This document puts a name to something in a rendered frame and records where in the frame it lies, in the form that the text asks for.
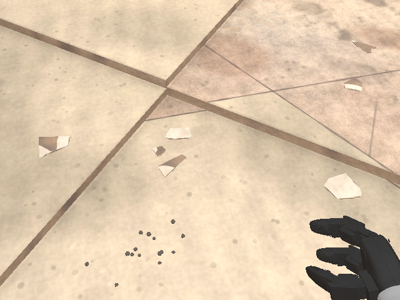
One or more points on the right robot forearm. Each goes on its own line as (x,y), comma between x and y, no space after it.
(391,293)

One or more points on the robot right hand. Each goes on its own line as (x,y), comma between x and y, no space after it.
(375,264)

